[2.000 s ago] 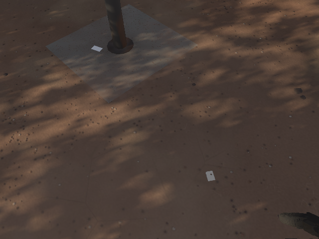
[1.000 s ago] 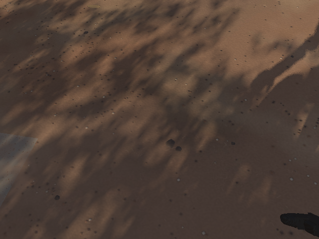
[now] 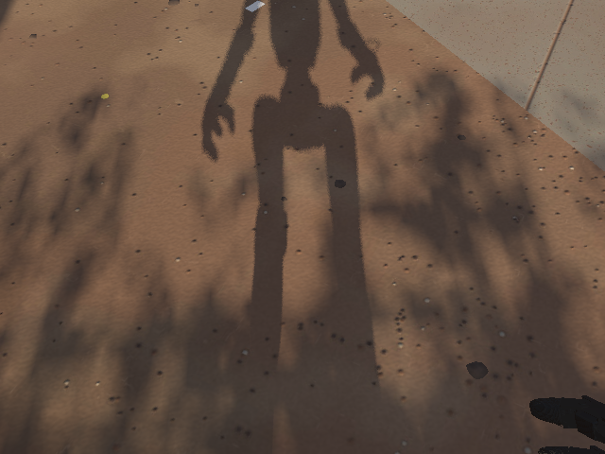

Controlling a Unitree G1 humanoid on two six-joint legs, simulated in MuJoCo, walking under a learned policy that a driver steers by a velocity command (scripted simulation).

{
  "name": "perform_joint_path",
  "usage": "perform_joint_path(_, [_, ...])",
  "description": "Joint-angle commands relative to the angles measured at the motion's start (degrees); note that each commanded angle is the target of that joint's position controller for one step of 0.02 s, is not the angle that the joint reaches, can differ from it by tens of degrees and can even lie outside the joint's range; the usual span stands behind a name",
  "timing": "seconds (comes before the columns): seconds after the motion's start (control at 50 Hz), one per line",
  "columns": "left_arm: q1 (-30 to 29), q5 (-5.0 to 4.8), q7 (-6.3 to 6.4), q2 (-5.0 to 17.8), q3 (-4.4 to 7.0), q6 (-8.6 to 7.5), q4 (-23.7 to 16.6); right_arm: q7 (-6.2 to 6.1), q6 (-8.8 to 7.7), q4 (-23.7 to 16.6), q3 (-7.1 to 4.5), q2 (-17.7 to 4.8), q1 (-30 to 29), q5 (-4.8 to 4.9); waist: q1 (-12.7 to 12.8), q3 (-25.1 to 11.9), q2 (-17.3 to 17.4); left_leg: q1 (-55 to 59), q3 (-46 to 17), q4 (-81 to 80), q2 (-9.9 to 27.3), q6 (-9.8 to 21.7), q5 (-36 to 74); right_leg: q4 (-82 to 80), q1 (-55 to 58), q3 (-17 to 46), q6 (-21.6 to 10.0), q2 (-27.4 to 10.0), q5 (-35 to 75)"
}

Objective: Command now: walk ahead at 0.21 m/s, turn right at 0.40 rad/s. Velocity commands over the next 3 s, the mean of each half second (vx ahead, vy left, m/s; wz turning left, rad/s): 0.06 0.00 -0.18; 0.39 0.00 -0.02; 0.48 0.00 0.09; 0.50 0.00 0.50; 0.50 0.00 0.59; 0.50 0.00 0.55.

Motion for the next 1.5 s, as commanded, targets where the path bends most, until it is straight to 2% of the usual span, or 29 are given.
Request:
perform_joint_path(0.02, [0.4,0.25,1.0,8.0,2.25,0.28,-2.0,0.33,-1.14,-3.1,-2.28,-6.2,0.6,-0.19,-2.5,-5.1,-9.2,11.2,2.0,-2.8,-3.3,2.2,0.5,3.8,-1.6,9.0,-4.7,-11.8,29.9])
perform_joint_path(0.06, [-2.2,0.43,1.07,5.9,1.62,0.43,-3.2,-0.04,-1.57,-1.6,-2.9,-7.4,6.8,-1.19,-6.2,-8.4,-7.7,21.5,2.7,-7.6,-0.6,4.9,14.1,14.1,-2.5,7.4,-1.1,-7.6,30.3])
perform_joint_path(0.08, [0.1,1.47,0.94,3.0,0.57,0.18,-4.3,-0.44,-1.67,-1.9,-3.21,-10.7,11.5,-2.5,-6.7,-16.2,1.0,37.7,-6.7,-1.9,10.8,10.0,42.7,29.3,-11.9,4.6,2.4,-3.2,10.2])
perform_joint_path(0.1, [10.7,0.16,0.63,2.4,-0.08,0.12,-2.3,-0.15,-0.51,-0.9,-2.99,-10.0,13.5,-2.54,-4.2,-26.2,14.4,51.0,-24.0,-1.1,24.8,22.3,56.2,46.1,-22.1,2.8,6.1,2.7,-26.6])
perform_joint_path(0.14, [5.6,-0.63,0.65,10.5,1.71,2.06,-0.9,-0.02,1.48,-2.6,-1.96,-5.6,8.7,0.34,-5.6,-22.0,4.4,43.4,-21.0,-3.6,20.9,20.1,35.2,54.1,-25.4,4.2,8.5,-2.4,-21.5])
perform_joint_path(0.2, [0.8,-0.09,2.08,8.2,1.64,5.86,-0.9,-0.73,4.14,-2.1,-1.11,-5.2,2.6,0.01,-3.4,-9.1,2.9,21.8,-11.6,-10.5,13.6,16.3,14.3,48.0,-20.6,-0.3,9.4,-4.1,-15.2])
perform_joint_path(0.3, [1.2,0.88,2.55,4.1,0.45,5.67,0.3,-2.42,5.76,-0.2,-1.73,-6.2,2.0,0.16,-3.2,-11.8,6.0,21.9,-6.5,-11.6,12.1,16.9,18.3,36.5,-15.1,-5.2,9.5,-4.5,-9.5])
perform_joint_path(0.36, [0.6,1.02,1.58,3.2,-0.15,5.4,1.1,-2.45,6.34,1.0,-1.71,-5.9,1.8,0.64,-3.8,-12.6,8.2,18.0,-6.8,-17.2,10.1,14.3,-22.2,23.6,-8.2,-7.2,7.5,-7.0,-5.8])
perform_joint_path(0.44, [5.4,1.92,0.06,3.8,0.12,4.29,4.4,-2.44,7.0,3.0,-2.31,-7.3,3.9,1.95,-1.0,-6.3,7.8,6.8,-5.4,-18.5,7.4,8.8,-44.4,6.7,4.0,-13.4,2.0,-3.6,-3.3])
perform_joint_path(0.46, [7.4,2.2,0.16,4.7,0.08,3.79,4.8,-2.3,6.79,2.3,-1.57,-4.5,2.8,1.91,0.0,-3.9,0.8,2.4,-2.2,-9.0,4.2,5.6,-43.8,-2.2,4.9,-4.6,-1.4,-9.3,-12.2])
perform_joint_path(0.48, [8.3,1.76,0.54,8.9,0.89,3.48,5.0,-1.73,5.92,1.1,-0.54,0.6,2.3,1.63,-0.6,-3.6,-15.2,-6.5,8.3,12.0,-3.6,1.7,-38.0,-11.2,5.5,15.1,-7.2,-22.9,-28.0])
perform_joint_path(0.5, [4.3,3.03,0.16,15.0,2.47,2.29,3.8,-1.97,4.72,-1.0,-2.59,-5.4,-2.4,3.11,0.1,4.6,-16.7,-12.1,2.6,19.0,-3.2,2.9,-31.7,-20.3,-6.8,29.3,-13.5,-28.9,-37.0])
perform_joint_path(0.52, [-1.0,2.91,0.75,12.3,1.73,0.52,2.7,-2.23,4.1,0.0,-3.68,-8.0,-0.3,3.67,-3.2,7.5,-13.6,-12.6,-0.1,22.8,-1.0,3.6,-25.2,-21.0,-6.6,25.8,-11.3,-27.0,-31.7])
perform_joint_path(0.58, [-1.8,0.78,0.86,6.6,0.22,-2.06,3.8,-1.89,3.66,4.2,-3.99,-6.1,5.1,1.18,-4.4,3.7,-11.2,-11.7,1.6,25.2,0.1,2.5,-14.9,-18.7,0.8,12.4,-5.6,-21.3,-15.1])
perform_joint_path(0.64, [4.1,0.76,0.82,4.2,-0.36,-2.7,6.3,-1.18,3.04,4.2,-3.51,-3.3,3.0,1.63,-2.7,1.8,-10.2,-11.1,4.0,22.2,0.5,1.5,-9.4,-18.6,5.1,6.4,-5.2,-19.6,-6.5])
perform_joint_path(0.82, [7.7,-0.12,0.49,8.5,1.22,-1.9,9.6,0.61,1.23,1.5,-1.61,-2.5,-4.7,2.62,1.2,4.6,-11.1,1.1,7.2,0.2,0.4,1.9,-11.2,-16.9,3.4,1.4,-6.7,-21.4,0.6])
perform_joint_path(0.9, [4.6,-0.55,0.01,8.9,1.61,-1.24,9.9,0.4,0.64,4.2,-2.77,-6.0,5.5,2.49,-5.3,0.6,-10.5,17.8,8.8,-5.0,-1.7,6.1,-13.4,-7.5,1.6,-0.4,-4.6,-20.7,15.0])
perform_joint_path(0.92, [4.2,-0.04,-0.08,6.8,0.95,-1.32,9.6,-0.17,0.55,6.8,-4.14,-8.8,14.5,2.63,-9.2,-5.6,-7.4,31.1,6.5,-5.3,-0.2,7.9,-13.2,4.7,-2.7,-4.4,-2.7,-17.1,21.9])
perform_joint_path(0.94, [5.5,0.9,-0.24,2.1,-0.64,-2.06,7.1,-0.65,0.76,8.3,-5.65,-14.9,23.5,1.53,-11.5,-15.9,5.5,51.6,-12.1,-5.8,13.5,14.0,-17.6,26.9,-19.7,-9.7,1.6,-10.8,12.5])
perform_joint_path(0.96, [6.0,0.54,-0.14,0.2,-1.19,-3.54,6.6,-0.09,1.02,9.5,-5.3,-14.5,26.8,1.6,-11.5,-19.6,14.8,56.7,-32.9,-15.6,20.3,19.0,-30.5,40.2,-32.4,-5.9,3.1,-4.4,-14.9])
perform_joint_path(0.98, [2.6,-1.08,-0.49,5.9,0.43,-4.48,6.6,-0.01,0.76,9.1,-3.8,-10.1,22.7,1.45,-10.9,-12.5,9.1,50.4,-30.0,-17.6,19.4,17.5,-35.7,47.3,-37.7,-2.1,2.1,-8.3,-12.5])
perform_joint_path(1.04, [-2.3,-0.41,-0.47,5.5,0.93,-4.56,6.1,0.25,0.58,7.1,-2.08,-4.6,13.0,0.87,-6.6,-1.5,2.6,33.7,-13.1,-21.3,12.5,14.3,-22.4,42.7,-35.5,-5.0,1.1,-14.5,1.8])
perform_joint_path(1.3, [-22.1,0.02,-3.02,0.7,-1.16,-4.23,-1.0,-1.75,1.07,12.5,-2.48,-7.3,23.0,2.2,-8.8,3.4,-0.1,32.1,1.5,-24.9,10.3,13.9,-0.8,7.0,-29.2,-8.6,2.9,-10.8,25.6])
perform_joint_path(1.38, [-20.2,0.24,-3.59,4.1,-0.05,-4.66,-1.6,-2.25,2.41,12.8,-3.25,-8.9,23.0,2.35,-5.2,0.5,1.3,39.3,-1.2,-16.5,12.6,12.3,12.3,3.9,-23.4,-8.0,0.9,-8.4,16.9])
perform_joint_path(1.42, [-5.5,0.34,-2.76,8.6,2.23,-4.73,2.3,-2.26,3.01,12.0,-2.76,-8.1,21.6,1.61,2.4,-9.8,1.8,33.4,1.1,1.5,8.1,9.7,20.4,4.2,-0.5,-9.4,-2.0,-7.6,15.8])
perform_joint_path(1.44, [4.6,1.29,-1.98,13.1,3.27,-4.48,3.7,-2.28,2.91,10.1,-1.42,-4.5,22.5,0.15,5.0,-19.6,-5.3,20.3,3.4,20.1,3.3,7.7,1.7,7.1,18.1,3.3,-5.4,-19.6,15.2])
perform_joint_path(1.46, [5.6,1.21,-2.46,14.8,3.48,-4.22,5.1,-1.67,1.83,10.3,0.59,3.3,31.9,1.62,-0.3,-28.2,-21.5,0.6,1.6,37.8,-5.4,5.1,-37.5,-1.0,33.7,30.1,-13.8,-31.5,0.6])
perform_joint_path(1.48, [3.6,0.79,-2.34,8.0,1.85,-4.29,4.1,-1.7,1.18,11.0,-1.26,-4.8,26.8,3.24,2.1,-22.8,-14.1,-4.4,-3.4,43.0,-2.2,5.4,-37.4,-5.4,28.8,29.6,-11.0,-29.2,-5.5])
perform_joint_path(1.5, [-1.0,0.65,-1.98,5.7,1.06,-4.47,3.7,-1.82,0.86,8.9,-2.27,-7.5,20.9,4.11,1.7,-13.6,-11.4,-7.2,-1.9,43.0,0.3,5.9,-31.9,-6.7,20.6,19.7,-8.3,-27.5,-3.1])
